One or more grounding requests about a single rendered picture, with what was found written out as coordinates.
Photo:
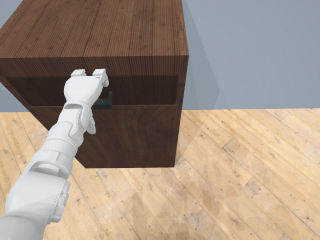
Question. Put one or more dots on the left robot hand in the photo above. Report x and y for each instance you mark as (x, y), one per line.
(87, 89)

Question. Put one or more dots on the cabinet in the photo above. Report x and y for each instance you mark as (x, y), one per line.
(48, 38)

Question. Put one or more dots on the handle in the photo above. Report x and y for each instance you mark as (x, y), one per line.
(103, 103)

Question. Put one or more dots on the robot left upper arm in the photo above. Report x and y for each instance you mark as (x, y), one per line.
(38, 200)

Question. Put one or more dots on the drawer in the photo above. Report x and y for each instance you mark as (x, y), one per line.
(126, 89)

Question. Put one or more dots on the robot left forearm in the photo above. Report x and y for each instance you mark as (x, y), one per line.
(60, 147)

